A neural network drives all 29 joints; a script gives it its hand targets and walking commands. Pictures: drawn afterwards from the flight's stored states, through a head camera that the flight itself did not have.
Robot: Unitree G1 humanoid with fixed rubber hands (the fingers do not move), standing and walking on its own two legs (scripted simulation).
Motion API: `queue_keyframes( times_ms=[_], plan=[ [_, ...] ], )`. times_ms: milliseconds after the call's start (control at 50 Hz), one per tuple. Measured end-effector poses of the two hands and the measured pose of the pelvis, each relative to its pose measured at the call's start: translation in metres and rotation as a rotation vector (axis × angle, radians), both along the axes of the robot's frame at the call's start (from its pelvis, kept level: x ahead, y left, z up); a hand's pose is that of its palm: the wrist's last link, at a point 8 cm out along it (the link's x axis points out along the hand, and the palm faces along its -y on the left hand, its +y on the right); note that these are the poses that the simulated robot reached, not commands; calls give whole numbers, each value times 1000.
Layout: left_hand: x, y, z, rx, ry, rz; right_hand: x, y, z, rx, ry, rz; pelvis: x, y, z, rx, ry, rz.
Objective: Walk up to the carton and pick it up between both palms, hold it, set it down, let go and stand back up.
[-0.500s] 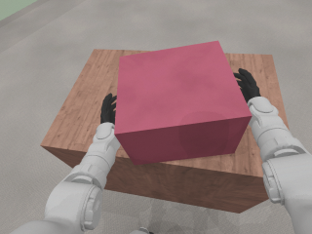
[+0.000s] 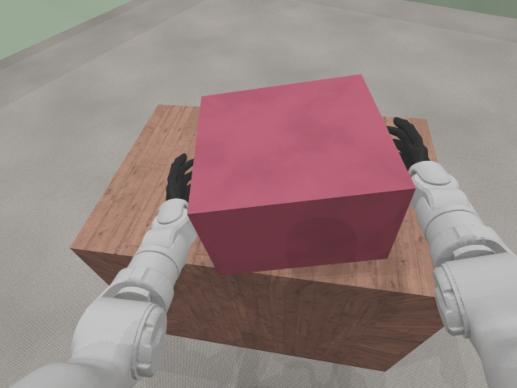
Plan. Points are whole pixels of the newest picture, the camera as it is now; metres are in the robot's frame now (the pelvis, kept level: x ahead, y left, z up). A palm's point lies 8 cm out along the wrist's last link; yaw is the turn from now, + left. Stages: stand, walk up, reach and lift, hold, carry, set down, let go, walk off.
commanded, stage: reach and lift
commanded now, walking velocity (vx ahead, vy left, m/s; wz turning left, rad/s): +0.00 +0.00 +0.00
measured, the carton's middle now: (290, 174) +0.45 +0.05 +0.06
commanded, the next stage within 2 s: none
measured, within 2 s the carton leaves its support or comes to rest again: neither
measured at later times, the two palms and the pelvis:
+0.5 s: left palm (179, 186) +0.37 +0.22 +0.09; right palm (424, 179) +0.44 -0.16 +0.10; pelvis +0.01 +0.00 +0.02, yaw +0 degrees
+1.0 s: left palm (175, 173) +0.37 +0.22 +0.12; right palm (440, 186) +0.40 -0.16 +0.13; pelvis +0.02 +0.01 +0.03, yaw +1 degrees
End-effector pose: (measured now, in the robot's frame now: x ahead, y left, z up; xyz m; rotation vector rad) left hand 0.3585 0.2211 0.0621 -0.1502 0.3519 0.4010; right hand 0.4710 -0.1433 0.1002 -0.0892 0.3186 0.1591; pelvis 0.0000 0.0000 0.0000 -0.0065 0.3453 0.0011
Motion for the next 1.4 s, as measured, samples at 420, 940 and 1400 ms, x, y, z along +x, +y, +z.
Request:
queue_keyframes(
  times_ms=[420, 940, 1400],
  plan=[
    [8, -4, 20, 17, -17, -86, -33, -15, -4, -21, -8, -95, 7, 4, 12, -3, -92, 5],
    [11, -7, 58, 54, -70, -177, -62, -22, 28, -23, -56, -183, 22, 11, 26, -12, -201, 12],
    [9, -2, 101, 49, -106, -207, -77, -18, 66, 50, -67, -236, -2, 8, 28, 3, -250, 17]
  ],
)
